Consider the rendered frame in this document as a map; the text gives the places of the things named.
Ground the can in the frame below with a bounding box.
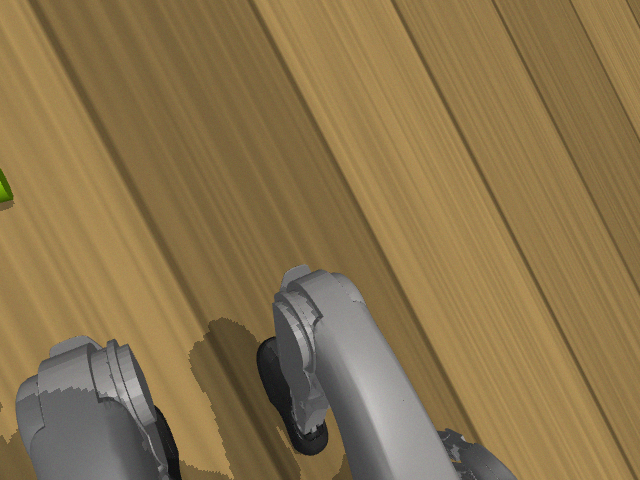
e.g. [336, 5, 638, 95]
[0, 168, 13, 203]

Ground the left robot foot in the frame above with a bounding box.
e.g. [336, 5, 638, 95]
[154, 405, 182, 480]

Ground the right robot foot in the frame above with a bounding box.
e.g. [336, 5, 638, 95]
[256, 336, 328, 456]

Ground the right robot hand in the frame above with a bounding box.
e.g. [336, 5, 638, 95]
[437, 428, 518, 480]

